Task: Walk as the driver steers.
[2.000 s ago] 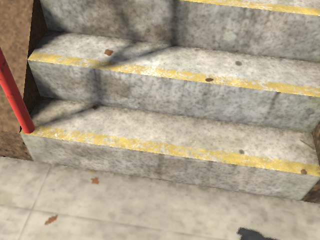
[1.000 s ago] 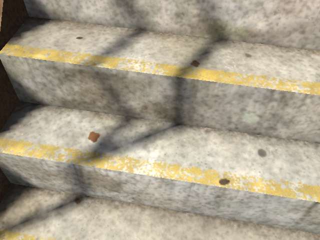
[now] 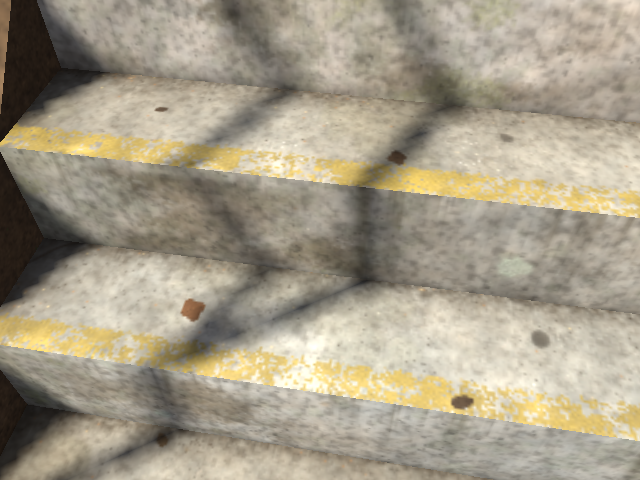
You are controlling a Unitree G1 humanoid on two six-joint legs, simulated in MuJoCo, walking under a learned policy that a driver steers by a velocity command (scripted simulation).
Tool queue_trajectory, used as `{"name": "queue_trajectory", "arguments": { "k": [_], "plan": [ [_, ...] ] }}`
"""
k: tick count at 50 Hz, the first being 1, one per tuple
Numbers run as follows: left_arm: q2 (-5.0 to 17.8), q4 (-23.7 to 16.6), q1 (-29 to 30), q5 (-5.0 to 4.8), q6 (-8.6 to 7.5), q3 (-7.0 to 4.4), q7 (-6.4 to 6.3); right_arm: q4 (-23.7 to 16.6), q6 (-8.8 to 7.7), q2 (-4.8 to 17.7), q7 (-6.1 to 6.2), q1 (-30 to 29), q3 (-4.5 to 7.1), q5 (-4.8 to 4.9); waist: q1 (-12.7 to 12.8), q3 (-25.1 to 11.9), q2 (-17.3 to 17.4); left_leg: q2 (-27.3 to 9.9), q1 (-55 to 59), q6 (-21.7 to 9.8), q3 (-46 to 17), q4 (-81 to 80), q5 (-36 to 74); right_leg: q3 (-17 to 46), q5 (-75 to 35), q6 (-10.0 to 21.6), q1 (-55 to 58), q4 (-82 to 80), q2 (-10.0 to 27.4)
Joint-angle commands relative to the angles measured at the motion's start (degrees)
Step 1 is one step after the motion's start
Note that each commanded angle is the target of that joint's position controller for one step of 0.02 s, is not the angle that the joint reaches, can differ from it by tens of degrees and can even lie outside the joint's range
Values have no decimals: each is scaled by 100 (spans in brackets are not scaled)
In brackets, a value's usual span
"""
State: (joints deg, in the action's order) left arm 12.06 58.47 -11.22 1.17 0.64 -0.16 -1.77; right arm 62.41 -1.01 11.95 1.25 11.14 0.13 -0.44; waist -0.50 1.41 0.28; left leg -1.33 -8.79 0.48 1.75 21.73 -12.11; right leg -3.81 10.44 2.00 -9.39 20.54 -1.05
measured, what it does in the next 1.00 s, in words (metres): stands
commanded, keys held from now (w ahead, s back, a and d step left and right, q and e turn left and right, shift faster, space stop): no key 0.70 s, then w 0.30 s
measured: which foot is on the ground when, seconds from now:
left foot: down 0.00-1.00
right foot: down 0.00-1.00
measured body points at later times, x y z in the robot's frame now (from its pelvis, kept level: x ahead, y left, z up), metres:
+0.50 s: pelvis +0.00 +0.00 +0.00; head +0.01 -0.01 +0.45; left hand +0.05 +0.24 -0.15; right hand +0.03 -0.25 -0.15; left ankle +0.00 +0.12 -0.75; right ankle +0.01 -0.10 -0.75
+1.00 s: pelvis +0.02 -0.01 +0.00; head +0.02 -0.01 +0.45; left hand +0.09 +0.23 -0.15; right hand +0.05 -0.24 -0.15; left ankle +0.00 +0.12 -0.75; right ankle +0.01 -0.10 -0.75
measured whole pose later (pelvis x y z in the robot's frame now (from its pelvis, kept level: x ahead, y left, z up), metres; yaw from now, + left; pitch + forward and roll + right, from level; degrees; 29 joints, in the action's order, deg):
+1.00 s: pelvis +0.02 -0.01 +0.00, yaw +0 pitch +0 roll -1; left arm 10.5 57.7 -12.7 0.4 -1.6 0.5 -2.3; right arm 62.5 -3.0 10.5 1.6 14.3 0.0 0.9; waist -0.3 -0.8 0.8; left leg -2.6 -8.7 1.0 1.0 22.7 -14.3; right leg -3.7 11.6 2.9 -8.2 19.2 -2.5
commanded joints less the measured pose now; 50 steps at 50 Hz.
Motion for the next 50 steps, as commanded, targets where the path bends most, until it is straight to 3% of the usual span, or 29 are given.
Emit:
{"name": "queue_trajectory", "arguments": {
  "k": [1, 35, 36, 37, 39, 41, 46, 47, 48, 50],
  "plan": [
    [594, -138, -107, 7, -73, -117, -12, -149, -24, 613, 8, 137, 107, -5, -11, 35, 51, -380, -405, -68, -348, -458, 306, 536, -229, -40, 147, -400, 491],
    [475, -119, -281, -16, -127, -104, -11, -102, -38, 525, 59, 346, 197, 36, 0, -78, 9, -399, -479, -31, -375, -372, 353, 607, -629, 58, 196, -369, 514],
    [403, -101, -309, -3, -124, -79, -18, -73, -30, 453, 65, 381, 177, 28, -3, -175, 0, -384, -432, -27, -353, -419, 157, 608, -289, 62, 229, -456, 498],
    [147, -43, -415, 29, -237, 43, -75, -8, -23, 141, 75, 494, 25, -134, -12, -319, 27, -493, -271, -26, -383, -569, -59, 871, 207, 56, 304, -762, 827],
    [349, -81, -203, 20, -293, 33, -109, -44, -25, 240, 73, 397, 19, -139, -57, 26, -133, -440, -255, -63, -351, -603, -72, 986, 839, 23, 42, -973, 797],
    [440, -144, -110, 8, -326, 29, -108, -73, -79, 308, 63, 380, 4, -115, -47, 78, -172, -430, -294, -88, -333, -631, 31, 1033, 836, 40, 92, -1032, 792],
    [376, -196, -165, -19, -414, 39, -80, -125, -233, 321, 47, 353, -20, -54, 41, 58, -52, -485, -349, -131, -358, -697, 325, 912, 94, 131, 441, -853, 739],
    [808, -200, -188, -128, -301, -112, -53, -188, -237, 727, 62, 202, 144, 199, 93, 205, -209, -215, -612, -146, -195, -330, -82, 691, 298, 197, 429, -604, 372],
    [711, -243, -226, -127, -245, -114, -67, -200, -257, 663, 69, 268, 141, 235, 94, 57, -201, -158, -749, -199, -109, -160, -384, 742, 689, 295, 459, -553, 410],
    [475, -397, -127, -66, -213, -86, -62, -258, -295, 367, 39, 241, 108, 198, 82, 133, -131, -135, -953, -263, -106, 43, -555, 1011, 1242, 464, 303, -663, 573]
  ]
}}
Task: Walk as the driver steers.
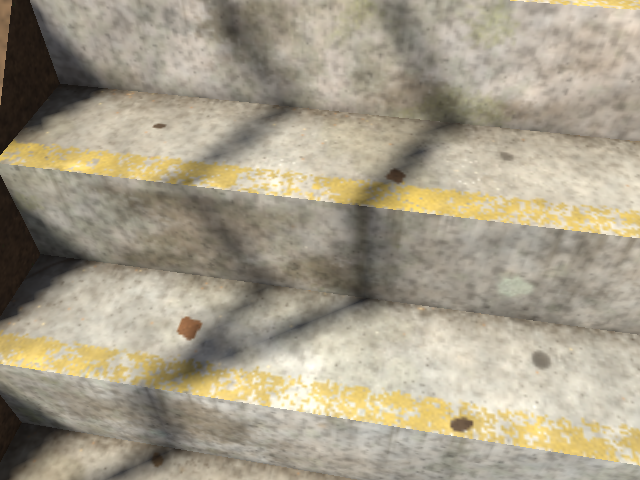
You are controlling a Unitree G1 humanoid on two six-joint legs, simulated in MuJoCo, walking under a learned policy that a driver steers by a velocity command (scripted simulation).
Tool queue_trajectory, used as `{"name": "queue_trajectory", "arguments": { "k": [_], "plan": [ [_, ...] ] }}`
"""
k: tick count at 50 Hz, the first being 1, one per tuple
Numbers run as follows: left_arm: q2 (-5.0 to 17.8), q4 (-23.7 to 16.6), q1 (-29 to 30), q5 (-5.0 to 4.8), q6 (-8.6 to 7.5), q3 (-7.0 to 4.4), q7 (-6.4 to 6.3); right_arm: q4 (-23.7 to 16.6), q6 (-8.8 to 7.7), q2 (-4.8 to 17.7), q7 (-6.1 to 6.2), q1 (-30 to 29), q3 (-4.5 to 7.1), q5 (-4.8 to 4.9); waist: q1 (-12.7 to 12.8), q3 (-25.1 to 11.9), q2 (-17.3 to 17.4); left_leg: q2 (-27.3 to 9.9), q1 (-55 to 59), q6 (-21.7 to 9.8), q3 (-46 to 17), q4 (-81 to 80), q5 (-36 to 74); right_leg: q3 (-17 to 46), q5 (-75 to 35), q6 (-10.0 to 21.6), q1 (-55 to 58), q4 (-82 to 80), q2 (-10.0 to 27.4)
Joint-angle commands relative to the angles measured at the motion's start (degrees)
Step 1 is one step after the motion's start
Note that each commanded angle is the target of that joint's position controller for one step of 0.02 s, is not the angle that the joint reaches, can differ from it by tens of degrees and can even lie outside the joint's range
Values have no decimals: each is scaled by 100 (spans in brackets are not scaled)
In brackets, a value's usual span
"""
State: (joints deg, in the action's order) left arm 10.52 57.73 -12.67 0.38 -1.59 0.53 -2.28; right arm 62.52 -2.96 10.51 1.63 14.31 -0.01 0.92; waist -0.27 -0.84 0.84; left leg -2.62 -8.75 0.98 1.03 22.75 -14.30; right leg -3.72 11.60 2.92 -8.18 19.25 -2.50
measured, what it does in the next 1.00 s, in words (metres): stands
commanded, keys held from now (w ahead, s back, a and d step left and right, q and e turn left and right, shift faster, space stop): w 1.00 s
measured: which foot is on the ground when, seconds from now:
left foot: down 0.00-1.00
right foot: down 0.00-1.00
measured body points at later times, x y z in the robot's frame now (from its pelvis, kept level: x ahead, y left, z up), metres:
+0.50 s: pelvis +0.03 +0.03 -0.01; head +0.03 +0.02 +0.44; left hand +0.13 +0.27 -0.14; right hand +0.16 -0.21 -0.14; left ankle -0.03 +0.13 -0.75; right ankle -0.01 -0.09 -0.75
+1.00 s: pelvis -0.01 +0.03 +0.01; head -0.01 +0.03 +0.46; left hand +0.13 +0.26 -0.12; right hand +0.12 -0.20 -0.12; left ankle -0.03 +0.13 -0.75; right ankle -0.01 -0.09 -0.75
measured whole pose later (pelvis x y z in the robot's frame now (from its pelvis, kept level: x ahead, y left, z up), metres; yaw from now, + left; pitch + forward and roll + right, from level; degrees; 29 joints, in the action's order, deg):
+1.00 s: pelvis -0.01 +0.03 +0.01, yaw +0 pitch +0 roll +0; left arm 11.9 56.1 -5.3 1.0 -4.1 2.3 -1.1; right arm 57.0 -4.3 11.7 0.1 6.4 -2.4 -0.9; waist -0.1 -0.4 -0.1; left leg 1.1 -3.8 -1.3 1.7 12.1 -8.1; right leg -2.3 7.4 -0.3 -4.9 12.5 0.9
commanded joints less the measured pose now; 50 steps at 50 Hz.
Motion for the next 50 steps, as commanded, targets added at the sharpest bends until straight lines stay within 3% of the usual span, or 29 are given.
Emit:
{"name": "queue_trajectory", "arguments": {
  "k": [1, 3, 8, 10, 15, 21, 27, 28, 29, 31, 33, 37, 45, 50],
  "plan": [
    [617, -368, 68, 21, 1, -163, 0, -289, -117, 433, -7, -116, 118, 40, 52, 400, -203, -26, -994, -332, -48, 49, -204, 1060, 1018, 426, 155, -509, 762],
    [669, -400, -9, 23, -48, -201, 23, -339, -147, 501, -31, -59, 142, -16, 45, 252, -133, -49, -909, -350, -78, 279, 334, 1023, 256, 498, 253, -276, 773],
    [677, -490, -16, 43, -162, -232, 74, -489, -119, 753, -63, -105, 220, 27, 46, -321, 318, -88, -142, -490, -193, 653, 2681, 304, -1987, 323, 276, 620, 411],
    [620, -497, -40, 25, -181, -215, 101, -512, -80, 758, -78, -17, 240, 47, 30, -439, 336, -121, 155, -609, -247, 741, 3188, 171, -1884, 268, 136, 840, 336],
    [575, -529, 18, 12, -193, -173, 140, -726, 31, 793, -76, -379, 270, -6, 104, -303, 159, -145, 313, -713, -332, 686, 3857, 142, -1397, 182, -28, 879, 346],
    [655, -566, 216, -11, -229, -197, 142, -868, 51, 720, -69, -583, 240, -51, 36, -125, -115, -30, 262, -614, -264, 574, 2946, 348, -1362, 218, 55, 589, 519],
    [575, -580, 430, -10, -292, -170, 139, -953, 60, 665, -83, -804, 218, -40, -2, 0, -37, -46, 242, -598, -356, 219, 2208, 366, -1137, 134, 51, 453, 580],
    [215, -689, 702, 88, -287, 33, 24, -1069, -61, 303, -47, -1054, 7, -222, -1, 283, -105, -432, 87, -401, -529, -357, 3018, 606, -2181, -9, 149, -37, 910],
    [376, -673, 673, 100, -285, 7, -29, -1048, -105, 381, -32, -1040, 14, -247, 12, 206, -83, -442, 215, -314, -522, -410, 3373, 614, -2573, -53, 406, -75, 964],
    [647, -646, 572, 78, -277, -28, -44, -1016, -120, 606, -15, -946, 20, -189, 30, -364, -4, -464, 599, -269, -499, -429, 3642, 586, -2845, -91, 796, -93, 1009],
    [636, -612, 590, 31, -275, 0, -33, -1029, -104, 598, -15, -961, -19, -159, 30, -610, -35, -488, 728, -259, -501, -591, 3235, 614, -2540, -83, 933, -264, 1036],
    [554, -586, 826, 78, -286, 60, 31, -950, -121, 541, -65, -983, -84, -178, -8, -268, -117, -467, 436, -204, -504, -1072, 1901, 702, -1656, -148, 812, -633, 1095],
    [647, -494, 960, 75, -304, 69, 120, -905, -205, 598, -149, -1095, -141, -185, 49, -139, -70, -468, 152, -175, -489, -1315, 1298, 747, -1053, -187, 718, -795, 1091],
    [676, -456, 1046, 56, -323, 92, 108, -855, -220, 632, -142, -1120, -163, -184, 38, -115, -80, -445, 134, -194, -510, -1334, 1044, 731, -835, -230, 566, -811, 1066]
  ]
}}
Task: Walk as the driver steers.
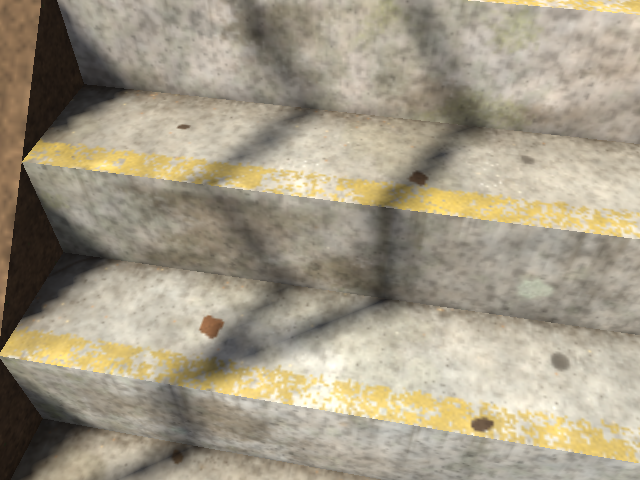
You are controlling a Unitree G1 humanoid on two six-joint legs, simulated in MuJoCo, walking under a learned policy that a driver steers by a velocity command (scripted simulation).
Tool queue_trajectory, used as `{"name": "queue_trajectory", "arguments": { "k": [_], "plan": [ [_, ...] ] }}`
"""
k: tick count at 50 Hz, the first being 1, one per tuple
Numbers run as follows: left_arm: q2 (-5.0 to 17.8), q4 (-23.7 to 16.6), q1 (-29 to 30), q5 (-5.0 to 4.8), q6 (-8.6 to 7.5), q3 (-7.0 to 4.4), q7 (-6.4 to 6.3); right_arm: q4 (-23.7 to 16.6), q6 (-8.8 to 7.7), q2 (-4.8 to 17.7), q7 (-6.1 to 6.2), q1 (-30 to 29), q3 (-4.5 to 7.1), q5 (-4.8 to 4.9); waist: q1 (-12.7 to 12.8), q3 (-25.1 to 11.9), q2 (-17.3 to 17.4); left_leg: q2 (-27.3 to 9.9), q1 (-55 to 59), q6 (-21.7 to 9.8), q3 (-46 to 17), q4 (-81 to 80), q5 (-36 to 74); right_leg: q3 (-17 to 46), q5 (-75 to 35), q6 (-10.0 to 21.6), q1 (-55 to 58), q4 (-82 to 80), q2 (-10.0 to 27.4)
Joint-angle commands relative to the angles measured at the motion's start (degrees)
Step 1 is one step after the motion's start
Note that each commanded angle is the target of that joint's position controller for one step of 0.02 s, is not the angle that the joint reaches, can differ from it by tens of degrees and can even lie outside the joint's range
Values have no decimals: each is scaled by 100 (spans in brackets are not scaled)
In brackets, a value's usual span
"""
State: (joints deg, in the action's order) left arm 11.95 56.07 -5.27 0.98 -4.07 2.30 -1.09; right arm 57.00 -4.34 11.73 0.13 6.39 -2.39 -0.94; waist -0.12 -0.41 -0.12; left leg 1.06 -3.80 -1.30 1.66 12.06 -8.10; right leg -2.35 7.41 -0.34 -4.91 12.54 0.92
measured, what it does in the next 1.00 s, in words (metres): stands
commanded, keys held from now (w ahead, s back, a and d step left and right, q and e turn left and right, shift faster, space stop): w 1.00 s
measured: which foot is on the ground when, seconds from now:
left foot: down 0.00-1.00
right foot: down 0.00-1.00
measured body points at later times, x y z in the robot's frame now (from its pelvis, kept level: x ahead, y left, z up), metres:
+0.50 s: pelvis -0.01 +0.01 +0.00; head -0.01 +0.01 +0.45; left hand +0.12 +0.25 -0.13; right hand +0.12 -0.23 -0.13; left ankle -0.02 +0.10 -0.75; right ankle -0.01 -0.12 -0.75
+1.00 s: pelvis +0.00 +0.02 +0.00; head +0.00 +0.02 +0.45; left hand +0.14 +0.26 -0.13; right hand +0.13 -0.22 -0.13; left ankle -0.02 +0.10 -0.75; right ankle -0.01 -0.12 -0.75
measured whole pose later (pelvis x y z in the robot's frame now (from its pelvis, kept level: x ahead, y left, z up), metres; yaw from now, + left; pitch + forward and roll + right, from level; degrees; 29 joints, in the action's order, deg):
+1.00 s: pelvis +0.00 +0.02 +0.00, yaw +0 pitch +0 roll +0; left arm 14.2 57.6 -3.9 0.5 -4.1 3.6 -1.1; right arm 58.2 -4.8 13.9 0.1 5.3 -4.1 -0.6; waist -0.2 -0.2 -0.4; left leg 2.4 -3.9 -2.7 1.5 12.3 -8.2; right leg -1.7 7.2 -2.1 -4.5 12.0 2.4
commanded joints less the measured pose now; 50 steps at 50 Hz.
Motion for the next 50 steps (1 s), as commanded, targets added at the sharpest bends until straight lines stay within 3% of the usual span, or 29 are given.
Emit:
{"name": "queue_trajectory", "arguments": {
  "k": [1, 50],
  "plan": [
    [594, -266, 289, -27, -83, -98, -1, -290, -86, 535, 5, -319, 74, 0, 23, -171, 32, -806, -365, 29, -573, -250, 381, 597, -403, 80, 234, -127, 721],
    [840, -150, 438, -47, -66, 16, -17, -162, -116, 854, 9, -372, -61, 33, -1, -327, 33, -847, -95, -49, -671, -129, 1205, 546, -770, -55, 298, -88, 773]
  ]
}}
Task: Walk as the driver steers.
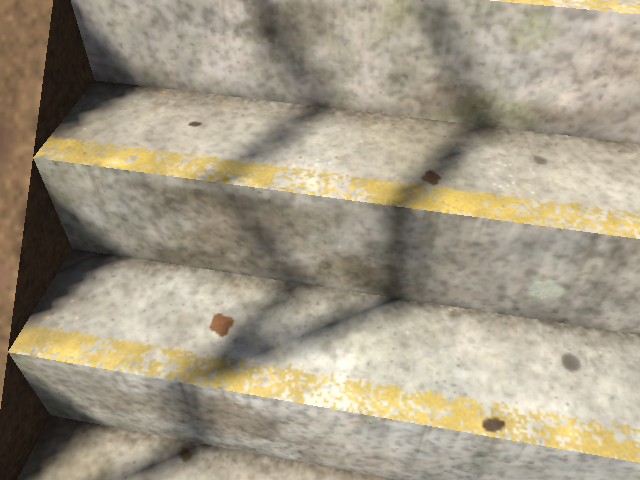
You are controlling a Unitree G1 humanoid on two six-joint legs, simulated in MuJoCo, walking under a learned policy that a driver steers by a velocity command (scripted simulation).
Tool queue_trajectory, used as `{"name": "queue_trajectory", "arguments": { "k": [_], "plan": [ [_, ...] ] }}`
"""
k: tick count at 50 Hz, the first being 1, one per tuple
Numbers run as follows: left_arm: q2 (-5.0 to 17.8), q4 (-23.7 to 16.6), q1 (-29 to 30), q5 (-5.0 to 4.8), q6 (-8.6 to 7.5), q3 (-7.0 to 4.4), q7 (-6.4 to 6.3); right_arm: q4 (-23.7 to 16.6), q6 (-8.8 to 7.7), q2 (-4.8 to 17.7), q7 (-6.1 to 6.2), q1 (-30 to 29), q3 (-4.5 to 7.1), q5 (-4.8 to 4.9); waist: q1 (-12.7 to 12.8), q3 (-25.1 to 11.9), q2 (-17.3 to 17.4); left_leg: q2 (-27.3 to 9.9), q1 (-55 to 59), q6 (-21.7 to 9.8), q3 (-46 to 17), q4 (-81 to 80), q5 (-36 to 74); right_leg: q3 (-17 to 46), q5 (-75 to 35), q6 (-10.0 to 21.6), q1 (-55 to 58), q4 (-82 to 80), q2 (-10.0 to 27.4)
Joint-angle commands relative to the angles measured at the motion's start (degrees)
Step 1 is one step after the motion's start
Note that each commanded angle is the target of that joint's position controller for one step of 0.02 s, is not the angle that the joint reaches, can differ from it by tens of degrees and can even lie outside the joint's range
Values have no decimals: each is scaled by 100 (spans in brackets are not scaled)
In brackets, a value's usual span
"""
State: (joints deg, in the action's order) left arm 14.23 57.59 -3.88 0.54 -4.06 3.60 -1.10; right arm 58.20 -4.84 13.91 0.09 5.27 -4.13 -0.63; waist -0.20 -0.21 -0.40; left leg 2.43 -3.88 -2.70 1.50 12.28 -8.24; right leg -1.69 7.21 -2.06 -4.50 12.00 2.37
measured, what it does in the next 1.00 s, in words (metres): stands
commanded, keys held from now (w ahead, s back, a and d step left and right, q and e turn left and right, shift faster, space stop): w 1.00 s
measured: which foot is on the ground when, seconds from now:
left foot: down 0.00-1.00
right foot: down 0.00-1.00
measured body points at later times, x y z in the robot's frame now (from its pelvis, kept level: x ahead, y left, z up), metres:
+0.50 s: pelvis +0.00 +0.01 +0.00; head +0.00 +0.01 +0.45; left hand +0.13 +0.25 -0.13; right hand +0.13 -0.24 -0.13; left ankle -0.02 +0.09 -0.75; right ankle -0.01 -0.14 -0.75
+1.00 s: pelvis +0.00 +0.01 +0.00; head +0.01 +0.01 +0.45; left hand +0.13 +0.25 -0.13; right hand +0.13 -0.24 -0.13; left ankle -0.02 +0.09 -0.75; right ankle -0.01 -0.14 -0.75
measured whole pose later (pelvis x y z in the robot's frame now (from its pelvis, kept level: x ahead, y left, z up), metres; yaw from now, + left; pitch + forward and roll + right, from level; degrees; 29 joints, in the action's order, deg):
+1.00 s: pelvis +0.00 +0.01 +0.00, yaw +0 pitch +0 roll +0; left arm 14.6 57.6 -4.6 0.3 -4.3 3.8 -1.4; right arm 58.2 -4.7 14.5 0.1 4.9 -4.6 -0.5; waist -0.3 0.1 -0.5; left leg 3.1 -3.1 -3.1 1.2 11.1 -7.7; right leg -1.3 7.0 -2.8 -3.9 11.3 3.1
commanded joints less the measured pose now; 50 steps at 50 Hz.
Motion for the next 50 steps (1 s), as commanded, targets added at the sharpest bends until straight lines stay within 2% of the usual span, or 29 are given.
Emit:
{"name": "queue_trajectory", "arguments": {
  "k": [1, 12, 14, 50],
  "plan": [
    [614, -301, 300, -4, -66, -114, -16, -280, -65, 639, 13, -263, 112, 2, 6, -346, 63, -983, -84, 90, -656, -150, 1225, 479, -748, 115, 255, -36, 628],
    [619, -301, 289, -4, -57, -106, -31, -273, -56, 670, 9, -285, 107, 5, 4, -353, 59, -983, -48, 83, -671, -154, 1296, 464, -740, 98, 252, -43, 637],
    [611, -272, 247, -44, -97, -92, -46, -278, -63, 655, 19, -290, 91, 17, -8, -295, 63, -973, -29, 110, -687, -215, 1265, 483, -772, 112, 247, -79, 642],
    [657, -295, 207, -27, -92, -93, -43, -284, -55, 722, 17, -306, 78, 16, -7, -311, 44, -959, 11, 96, -695, -241, 1227, 484, -755, 84, 266, -98, 652]
  ]
}}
